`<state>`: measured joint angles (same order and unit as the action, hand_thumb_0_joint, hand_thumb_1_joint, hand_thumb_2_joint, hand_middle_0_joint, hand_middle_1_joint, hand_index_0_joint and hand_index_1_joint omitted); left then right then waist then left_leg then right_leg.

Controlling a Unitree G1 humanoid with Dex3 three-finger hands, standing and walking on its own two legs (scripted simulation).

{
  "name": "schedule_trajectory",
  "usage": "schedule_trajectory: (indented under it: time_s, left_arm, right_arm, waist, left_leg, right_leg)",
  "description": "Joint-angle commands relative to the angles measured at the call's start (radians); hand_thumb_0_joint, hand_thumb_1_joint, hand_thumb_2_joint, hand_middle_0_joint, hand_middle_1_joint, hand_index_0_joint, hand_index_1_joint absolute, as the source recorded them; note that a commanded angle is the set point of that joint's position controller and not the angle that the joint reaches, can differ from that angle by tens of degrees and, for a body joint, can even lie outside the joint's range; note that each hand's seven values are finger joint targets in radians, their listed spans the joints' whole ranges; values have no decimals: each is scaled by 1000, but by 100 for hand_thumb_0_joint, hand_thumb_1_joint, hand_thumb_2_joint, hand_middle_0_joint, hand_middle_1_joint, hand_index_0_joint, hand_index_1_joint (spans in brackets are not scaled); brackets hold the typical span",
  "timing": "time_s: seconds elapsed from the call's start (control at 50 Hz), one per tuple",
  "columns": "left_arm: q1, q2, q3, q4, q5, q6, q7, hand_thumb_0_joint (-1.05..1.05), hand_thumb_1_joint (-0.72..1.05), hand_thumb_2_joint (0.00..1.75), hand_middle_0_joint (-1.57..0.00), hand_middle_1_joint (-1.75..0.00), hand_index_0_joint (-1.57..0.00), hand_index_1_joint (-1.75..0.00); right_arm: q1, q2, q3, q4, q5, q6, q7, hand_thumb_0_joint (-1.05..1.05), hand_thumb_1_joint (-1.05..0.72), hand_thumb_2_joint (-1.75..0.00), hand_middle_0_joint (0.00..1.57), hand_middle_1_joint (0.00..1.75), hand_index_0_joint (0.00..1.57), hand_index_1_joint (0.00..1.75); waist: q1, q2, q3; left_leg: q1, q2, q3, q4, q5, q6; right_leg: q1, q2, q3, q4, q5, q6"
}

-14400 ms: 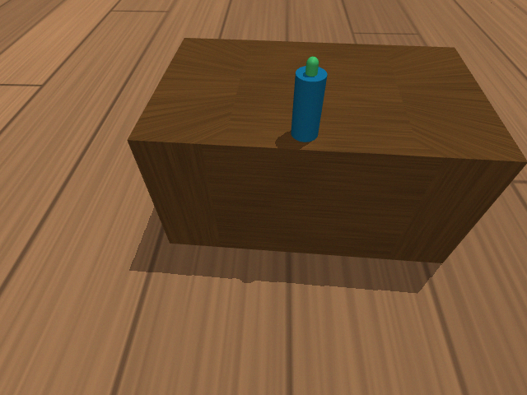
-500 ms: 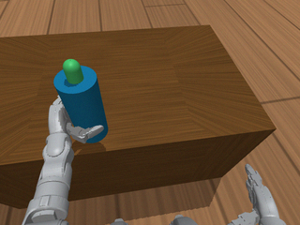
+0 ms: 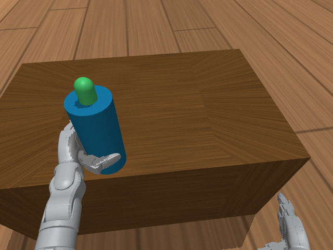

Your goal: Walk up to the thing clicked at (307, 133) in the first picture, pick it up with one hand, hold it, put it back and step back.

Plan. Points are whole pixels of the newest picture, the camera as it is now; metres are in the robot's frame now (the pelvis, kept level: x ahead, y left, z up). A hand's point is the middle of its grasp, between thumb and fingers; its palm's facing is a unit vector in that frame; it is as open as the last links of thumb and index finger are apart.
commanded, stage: lift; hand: left
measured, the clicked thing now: (98, 127) +0.35 +0.15 +0.14
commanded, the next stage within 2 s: hold in 0.24 s
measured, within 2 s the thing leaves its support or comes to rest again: neither
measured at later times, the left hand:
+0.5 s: hand (90, 145) +0.32 +0.17 +0.12, palm faces +0.14 -0.99 -0.03, open 11.9 cm
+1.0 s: hand (84, 149) +0.30 +0.17 +0.14, palm faces +0.14 -0.99 -0.04, open 11.8 cm
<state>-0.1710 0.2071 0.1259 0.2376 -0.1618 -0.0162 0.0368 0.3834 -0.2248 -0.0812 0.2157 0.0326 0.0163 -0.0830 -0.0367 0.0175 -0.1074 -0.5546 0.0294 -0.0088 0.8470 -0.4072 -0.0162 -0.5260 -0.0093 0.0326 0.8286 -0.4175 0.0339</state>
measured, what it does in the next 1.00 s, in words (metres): stands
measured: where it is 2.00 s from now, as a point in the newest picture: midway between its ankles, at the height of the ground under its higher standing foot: outside the picture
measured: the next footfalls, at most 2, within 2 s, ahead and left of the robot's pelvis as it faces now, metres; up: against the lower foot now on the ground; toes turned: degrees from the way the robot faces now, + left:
none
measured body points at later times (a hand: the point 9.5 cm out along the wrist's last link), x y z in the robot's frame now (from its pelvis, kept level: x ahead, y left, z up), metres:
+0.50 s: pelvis +0.00 +0.00 +0.01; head -0.01 +0.00 +0.46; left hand +0.31 +0.22 +0.12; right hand +0.16 -0.25 -0.04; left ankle +0.01 +0.13 -0.70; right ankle +0.00 -0.14 -0.70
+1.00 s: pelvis +0.00 +0.00 +0.02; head -0.01 -0.01 +0.46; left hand +0.29 +0.22 +0.14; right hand +0.17 -0.25 -0.05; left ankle +0.01 +0.13 -0.70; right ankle +0.00 -0.14 -0.70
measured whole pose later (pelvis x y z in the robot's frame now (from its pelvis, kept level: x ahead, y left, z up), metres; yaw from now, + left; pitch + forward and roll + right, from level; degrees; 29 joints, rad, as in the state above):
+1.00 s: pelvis +0.00 +0.00 +0.02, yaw +1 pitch +1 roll +0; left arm 0.01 0.20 0.15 -0.08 -0.18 0.18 0.01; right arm 0.30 -0.20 -0.07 0.50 0.03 -0.15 -0.09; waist -0.01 0.04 -0.07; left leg -0.39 0.02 -0.02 0.73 -0.36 -0.02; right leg -0.36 -0.02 0.02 0.71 -0.38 0.03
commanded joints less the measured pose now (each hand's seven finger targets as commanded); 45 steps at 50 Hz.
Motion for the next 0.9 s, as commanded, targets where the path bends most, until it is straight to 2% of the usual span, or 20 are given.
schedule_trajectory:
  time_s: [0.0,0.08,0.2,0.24,0.28,0.32,0.4,0.42,0.46,0.5,0.58,0.62,0.66,0.68,0.72,0.74,0.78,0.82,0.84,0.88]
  left_arm:
    - [-453,160,78,-402,-31,-104,6,0,1,143,-130,-156,-133,-157]
    - [-419,141,69,-431,-38,-88,-2,0,3,142,-130,-156,-134,-156]
    - [-398,136,69,-445,-46,-55,-14,0,2,143,-132,-157,-136,-158]
    - [-405,150,79,-464,-42,-50,-10,0,1,143,-131,-156,-134,-157]
    - [-404,155,88,-506,-44,-46,-6,0,1,142,-131,-156,-134,-157]
    - [-371,143,84,-485,-43,-32,-3,0,-1,141,-131,-156,-134,-156]
    - [-335,138,95,-498,-48,-15,-5,0,0,139,-129,-154,-132,-155]
    - [-320,108,61,-495,-46,-9,-9,0,0,139,-129,-154,-132,-155]
    - [-359,150,89,-566,-42,-13,-6,0,-3,138,-129,-154,-132,-155]
    - [-327,126,66,-553,-41,1,-10,0,-3,139,-129,-153,-131,-155]
    - [-335,161,102,-628,-51,13,-7,0,-6,137,-127,-151,-129,-153]
    - [-308,129,78,-616,-47,25,-9,0,-3,136,-128,-151,-130,-153]
    - [-306,155,109,-631,-50,30,-8,0,-4,135,-128,-151,-131,-152]
    - [-270,119,75,-614,-50,37,-15,0,-4,136,-127,-151,-129,-152]
    - [-307,148,105,-664,-56,42,-12,0,-5,135,-128,-151,-130,-152]
    - [-253,115,91,-582,-54,57,-16,0,-7,134,-127,-150,-129,-152]
    - [-320,161,109,-714,-54,54,-16,0,-4,135,-127,-150,-129,-151]
    - [-202,105,75,-597,-49,74,-21,0,-5,133,-127,-150,-130,-151]
    - [-244,152,119,-657,-51,71,-18,0,-5,134,-127,-150,-130,-151]
    - [-209,124,95,-648,-54,73,-26,0,-5,134,-127,-151,-130,-152]
  right_arm:
    - [-85,-132,-59,-164,-4,-76,-15,0,55,-5,5,5,5,5]
    - [-81,-138,-72,-125,-5,-90,-17,0,55,-5,5,5,5,5]
    - [-95,-104,-23,-97,-3,-115,-17,0,54,-5,5,5,5,5]
    - [-111,-129,-52,-88,-4,-118,-23,0,54,-5,5,5,5,5]
    - [-119,-102,-29,-63,-3,-129,-20,0,54,-5,5,5,5,5]
    - [-122,-126,-53,-53,-5,-133,-24,0,54,-5,5,5,5,5]
    - [-120,-109,-35,-38,-5,-147,-25,0,53,-6,5,5,5,5]
    - [-121,-103,-27,-38,-7,-150,-23,0,53,-6,5,5,5,5]
    - [-128,-79,-10,1,-5,-156,-22,0,53,-6,5,5,5,5]
    - [-150,-106,-31,-28,-7,-169,-25,0,53,-6,5,5,5,5]
    - [-147,-117,-43,30,-6,-179,-27,0,53,-6,5,5,5,5]
    - [-154,-91,-13,27,-8,-185,-25,0,53,-6,5,5,5,5]
    - [-160,-103,-33,45,-7,-192,-29,0,52,-6,5,5,5,5]
    - [-164,-81,-15,53,-7,-198,-25,0,53,-6,5,5,5,5]
    - [-170,-97,-34,76,-7,-203,-25,0,53,-6,5,5,5,5]
    - [-173,-98,-26,56,-7,-210,-25,0,52,-6,5,5,5,5]
    - [-153,-90,-26,97,-7,-211,-23,0,53,-6,5,5,5,5]
    - [-182,-100,-29,61,-6,-220,-23,0,53,-6,5,5,5,5]
    - [-174,-97,-32,95,-6,-219,-22,0,52,-6,5,5,5,5]
    - [-187,-96,-30,106,-5,-222,-21,0,53,-6,5,5,5,5]
  waist:
    - [5,25,-263]
    - [-6,35,-261]
    - [-1,10,-231]
    - [-3,5,-246]
    - [17,49,-229]
    - [6,29,-228]
    - [8,18,-222]
    - [4,0,-216]
    - [17,57,-228]
    - [0,25,-215]
    - [19,47,-222]
    - [17,33,-215]
    - [17,24,-194]
    - [18,14,-173]
    - [22,39,-181]
    - [10,3,-169]
    - [16,54,-190]
    - [14,9,-179]
    - [29,33,-195]
    - [27,18,-185]
  left_leg:
    - [181,-21,22,-145,207,17]
    - [213,-15,17,-160,217,12]
    - [222,-20,23,-163,248,20]
    - [235,-21,24,-165,245,21]
    - [229,-24,25,-177,223,17]
    - [238,-22,24,-180,223,18]
    - [249,-21,21,-186,242,19]
    - [250,-16,15,-191,257,18]
    - [266,-21,18,-195,245,15]
    - [274,-20,17,-201,243,18]
    - [281,-22,15,-205,260,17]
    - [284,-18,11,-210,263,15]
    - [280,-22,15,-215,236,17]
    - [270,-23,14,-219,226,19]
    - [267,-25,18,-219,220,18]
    - [278,-23,18,-222,223,20]
    - [287,-27,21,-217,242,19]
    - [285,-22,13,-224,256,19]
    - [282,-24,15,-218,274,18]
    - [291,-22,11,-222,283,17]
  right_leg:
    - [101,18,-45,-131,256,-29]
    - [102,22,-51,-136,258,-30]
    - [127,14,-48,-158,296,-20]
    - [134,12,-46,-164,292,-19]
    - [134,11,-47,-170,264,-24]
    - [135,14,-49,-176,264,-23]
    - [146,14,-54,-182,279,-20]
    - [158,16,-58,-179,288,-20]
    - [150,12,-55,-182,275,-24]
    - [154,14,-57,-191,274,-20]
    - [168,13,-57,-193,286,-23]
    - [166,17,-63,-195,283,-24]
    - [164,14,-60,-209,262,-21]
    - [165,14,-62,-213,250,-19]
    - [169,11,-58,-217,250,-21]
    - [167,12,-61,-220,252,-17]
    - [173,9,-56,-219,275,-19]
    - [184,13,-64,-217,275,-18]
    - [197,10,-61,-216,295,-20]
    - [194,11,-65,-211,299,-20]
